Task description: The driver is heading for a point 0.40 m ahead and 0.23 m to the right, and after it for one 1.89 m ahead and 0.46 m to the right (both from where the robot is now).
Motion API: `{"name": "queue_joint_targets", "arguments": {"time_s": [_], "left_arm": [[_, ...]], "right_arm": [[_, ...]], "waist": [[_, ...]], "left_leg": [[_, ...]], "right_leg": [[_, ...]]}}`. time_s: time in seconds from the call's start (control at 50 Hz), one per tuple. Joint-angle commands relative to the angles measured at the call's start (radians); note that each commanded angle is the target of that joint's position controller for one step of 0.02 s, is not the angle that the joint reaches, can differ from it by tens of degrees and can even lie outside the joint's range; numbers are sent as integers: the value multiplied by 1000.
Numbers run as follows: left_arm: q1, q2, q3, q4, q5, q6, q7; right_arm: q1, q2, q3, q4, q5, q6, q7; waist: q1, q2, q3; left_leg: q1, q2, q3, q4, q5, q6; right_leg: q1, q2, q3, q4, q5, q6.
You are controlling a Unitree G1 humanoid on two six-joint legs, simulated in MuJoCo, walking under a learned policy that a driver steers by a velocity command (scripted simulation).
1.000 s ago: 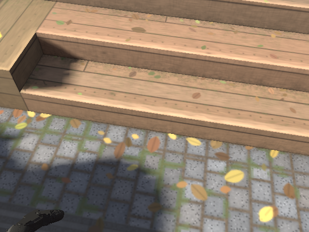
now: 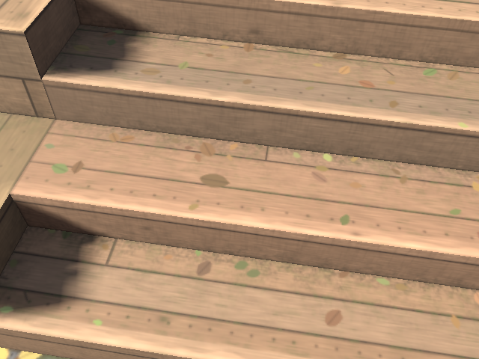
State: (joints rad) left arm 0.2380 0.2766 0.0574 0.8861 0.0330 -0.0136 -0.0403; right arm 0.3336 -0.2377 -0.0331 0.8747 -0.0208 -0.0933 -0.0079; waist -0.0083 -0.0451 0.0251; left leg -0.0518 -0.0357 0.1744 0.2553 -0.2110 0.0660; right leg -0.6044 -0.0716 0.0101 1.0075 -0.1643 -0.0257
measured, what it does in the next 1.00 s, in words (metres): climbs, turning right: right foot, then left foot 0.15 m higher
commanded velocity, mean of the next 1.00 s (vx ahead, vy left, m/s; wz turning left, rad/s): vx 0.50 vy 0.00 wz -0.56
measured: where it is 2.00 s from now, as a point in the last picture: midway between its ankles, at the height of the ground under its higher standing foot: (425, 127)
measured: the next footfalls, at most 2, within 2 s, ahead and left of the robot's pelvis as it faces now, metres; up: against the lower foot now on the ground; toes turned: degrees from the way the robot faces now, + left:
right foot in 0.24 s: +0.23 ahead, -0.10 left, +0.00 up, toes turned -12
left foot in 0.76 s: +0.59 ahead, -0.04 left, +0.15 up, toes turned -24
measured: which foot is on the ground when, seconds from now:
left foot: down 0.00-0.24, up 0.26-0.74, down 0.76-1.00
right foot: up 0.00-0.22, down 0.24-0.76, up 0.78-1.00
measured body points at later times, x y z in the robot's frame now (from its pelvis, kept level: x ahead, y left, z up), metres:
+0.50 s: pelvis +0.23 -0.06 -0.01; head +0.25 -0.08 +0.44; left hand +0.32 +0.21 -0.14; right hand +0.33 -0.32 -0.12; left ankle +0.29 +0.08 -0.53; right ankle +0.19 -0.09 -0.75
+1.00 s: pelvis +0.51 -0.10 +0.12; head +0.53 -0.10 +0.57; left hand +0.79 -0.03 +0.02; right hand +0.38 -0.29 -0.03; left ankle +0.55 -0.02 -0.60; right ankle +0.48 -0.26 -0.40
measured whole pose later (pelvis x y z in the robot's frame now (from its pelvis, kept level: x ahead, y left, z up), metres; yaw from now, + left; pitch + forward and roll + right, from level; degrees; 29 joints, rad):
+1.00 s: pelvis +0.51 -0.10 +0.12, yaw -35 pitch +6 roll +3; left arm 0.11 0.22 0.02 0.75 0.02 -0.04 -0.10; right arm 0.36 -0.17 -0.01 1.00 -0.08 -0.06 0.03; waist -0.03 -0.06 -0.10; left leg -0.39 0.00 0.21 0.65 -0.36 0.05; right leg -1.12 0.02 0.17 1.76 0.02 -0.24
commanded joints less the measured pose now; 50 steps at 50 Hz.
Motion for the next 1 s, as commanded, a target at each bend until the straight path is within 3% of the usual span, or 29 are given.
{"name": "queue_joint_targets", "arguments": {"time_s": [0.02,0.1,0.16,0.2,0.22,0.24,0.26,0.28,0.34,0.38,0.42,0.44,0.52,0.6,0.66,0.68,0.7,0.74,0.76,0.78,0.8,0.82,0.84,0.86,0.88,0.92,0.94,0.98,1.0], "left_arm": [[-87,16,-5,-77,-1,-9,-11],[-155,-14,-27,-108,1,-7,-14],[-137,24,-17,-113,11,-4,-5],[-10,47,-2,-80,12,-12,5],[129,72,16,-39,17,-22,15],[218,181,50,-18,25,-25,29],[184,306,80,-40,8,-17,37],[171,257,76,-47,-20,-4,38],[69,113,34,-51,-28,-5,53],[43,85,19,-59,-27,-20,52],[80,114,24,-49,-25,-38,52],[140,113,25,-34,-17,-43,55],[295,104,3,22,-11,-59,58],[319,85,-18,79,-20,-65,67],[266,130,1,45,-38,-40,108],[186,99,-4,9,-38,-33,103],[155,124,7,-19,-45,-37,93],[77,214,49,-40,-65,-72,69],[24,160,49,-72,-52,-103,48],[82,-19,20,-159,-29,-110,17],[118,8,23,-162,30,-99,2],[48,-12,23,-188,49,-79,0],[40,-6,4,-88,-45,-54,-38],[78,-34,-15,-99,-29,-54,-48],[108,-90,-35,-97,-2,-48,-59],[101,-95,-50,-104,8,-35,-69],[59,-70,-50,-131,-7,-28,-60],[-67,-37,-50,-169,-25,-19,-74],[-101,-32,-49,-163,-11,-19,-82]], "right_arm": [[-15,-113,-24,-35,0,-19,-4],[25,-132,-29,-2,-2,-17,-9],[24,-153,-30,6,-2,-4,-18],[6,-191,-39,1,0,17,-21],[-10,-196,-40,-8,3,28,-17],[2,-142,-26,-34,-5,26,-13],[19,-65,-9,-112,5,16,-1],[-89,-119,-14,-111,-17,13,3],[-104,-79,-4,-130,-33,10,9],[-78,-60,1,-141,-41,48,18],[-96,-46,7,-167,-46,70,18],[-126,-2,16,-179,-36,77,7],[-409,52,53,-349,-48,75,-18],[-574,87,100,-487,-51,74,-13],[-545,66,101,-525,-54,94,-5],[-407,81,101,-468,-39,94,-7],[-280,47,82,-427,-24,93,-15],[47,-65,11,-337,-3,76,-25],[144,-146,-24,-288,-34,55,-31],[126,-262,-52,-259,-32,68,-46],[-49,-182,-47,-297,-7,90,-57],[-151,-79,-24,-275,5,93,-57],[-63,64,46,-212,-18,45,35],[-55,122,45,-118,-40,30,59],[-91,155,51,-52,-33,28,63],[-117,151,53,26,-32,8,53],[-142,147,57,48,-58,6,50],[-198,80,44,34,-80,-7,46],[-174,70,50,38,-80,-14,41]], "waist": [[3,114,49],[-14,145,19],[11,138,-10],[60,152,-73],[129,111,-136],[149,-26,-181],[76,-252,-236],[126,-40,-218],[15,74,-33],[-25,56,-36],[-28,47,-37],[4,-27,-57],[72,-15,23],[74,4,69],[51,2,-13],[-10,9,-91],[-67,-32,-179],[-240,-107,-374],[-266,50,-414],[-137,483,-453],[-60,308,-385],[-11,201,-178],[-102,213,123],[-39,78,51],[26,29,-19],[74,32,-58],[102,39,-103],[79,67,-125],[67,98,-130]], "left_leg": [[-24,255,-64,-119,378,73],[21,267,22,-46,540,64],[77,289,54,118,910,43],[94,295,57,358,1007,39],[8,276,69,585,863,16],[-226,211,69,895,329,-23],[-612,-10,-37,1221,-334,-80],[-713,47,-193,1328,-233,-76],[-746,121,-186,1329,-123,-73],[-721,120,-176,1349,-92,-87],[-764,120,-159,1324,-62,-97],[-856,86,-116,1539,-126,-100],[-1409,104,-155,1896,-292,-55],[-1368,100,-122,1637,-331,-36],[-1002,107,-106,1283,-290,-22],[-718,62,-47,1151,-256,-2],[-442,-4,-25,1035,-222,7],[-138,-14,-132,787,-187,32],[14,110,-385,561,-301,74],[77,426,-1009,147,-151,156],[-45,446,-1206,79,-448,200],[-217,402,-1074,87,-743,198],[-421,342,-866,138,-563,236],[-379,349,-736,162,-375,243],[-387,336,-656,147,-274,219],[-351,285,-463,105,-220,173],[-379,260,-362,92,-199,125],[-478,208,-148,4,-141,107],[-466,208,-112,-17,-63,114]], "right_leg": [[-46,-19,-20,-108,103,15],[83,23,-114,-265,112,-18],[157,88,-147,-312,-8,-83],[277,151,-159,-388,-92,-134],[454,175,-140,-486,-53,-167],[647,-8,112,-542,-33,-215],[832,-281,666,-667,181,-414],[805,-260,643,-725,122,-419],[526,-136,373,-707,218,-301],[415,-70,291,-702,302,-272],[379,-40,272,-702,332,-267],[408,-50,309,-682,329,-302],[582,-119,485,-704,-53,-304],[463,-35,438,-800,-86,-227],[473,-90,373,-969,401,-239],[409,-35,223,-899,767,-202],[355,-17,198,-785,1213,-185],[466,-45,224,-346,1536,-139],[331,64,206,-5,1062,-114],[33,282,209,380,-83,-50],[-84,217,245,644,-81,-58],[-182,155,142,748,-24,-63],[-411,171,338,914,149,-139],[-462,154,312,912,184,-193],[-473,128,290,942,196,-236],[-569,106,258,895,171,-264],[-567,80,223,840,206,-256],[-458,56,86,735,205,-203],[-455,50,46,790,203,-183]]}}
